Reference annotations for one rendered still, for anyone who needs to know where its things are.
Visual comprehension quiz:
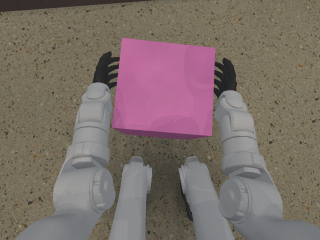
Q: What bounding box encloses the left robot upper arm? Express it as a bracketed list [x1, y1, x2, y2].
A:
[14, 166, 116, 240]

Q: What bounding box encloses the robot right hand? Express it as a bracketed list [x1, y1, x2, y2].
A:
[213, 57, 237, 99]

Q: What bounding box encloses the carton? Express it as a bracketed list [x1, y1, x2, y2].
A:
[112, 38, 216, 140]

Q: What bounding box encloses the robot left shin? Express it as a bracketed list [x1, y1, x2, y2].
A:
[121, 156, 145, 182]

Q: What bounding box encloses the robot left forearm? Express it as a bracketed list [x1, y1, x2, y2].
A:
[52, 82, 113, 208]

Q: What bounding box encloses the right robot upper arm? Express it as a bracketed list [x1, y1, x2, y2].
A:
[218, 176, 320, 240]

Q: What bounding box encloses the robot left thigh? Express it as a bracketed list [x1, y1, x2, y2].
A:
[108, 161, 152, 240]

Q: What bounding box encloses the robot left hand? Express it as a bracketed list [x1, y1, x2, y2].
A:
[92, 51, 120, 89]

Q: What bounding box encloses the robot right forearm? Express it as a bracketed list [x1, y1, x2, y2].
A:
[214, 90, 277, 189]

